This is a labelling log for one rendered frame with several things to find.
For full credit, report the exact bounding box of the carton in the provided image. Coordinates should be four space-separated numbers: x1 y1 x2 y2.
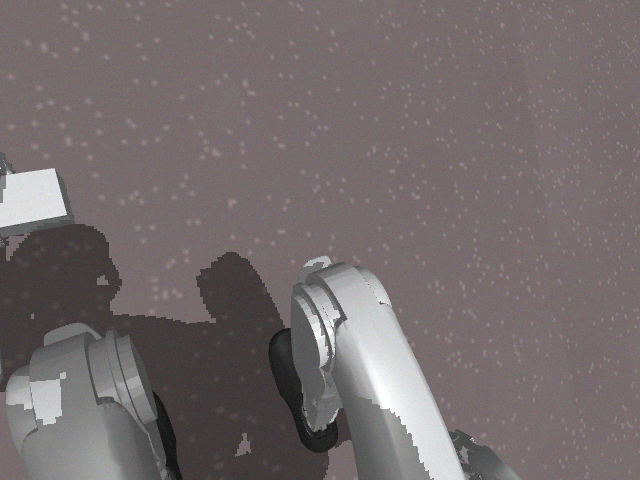
0 168 75 238

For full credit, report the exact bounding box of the left robot hand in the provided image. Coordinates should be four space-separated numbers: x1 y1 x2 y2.
0 152 16 248

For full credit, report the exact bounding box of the right robot hand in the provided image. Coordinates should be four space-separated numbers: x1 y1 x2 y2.
448 429 522 480

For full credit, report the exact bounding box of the left robot foot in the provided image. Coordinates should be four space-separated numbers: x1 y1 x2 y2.
152 391 183 480

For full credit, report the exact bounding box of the right robot foot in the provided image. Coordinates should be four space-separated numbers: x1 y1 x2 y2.
268 328 338 453

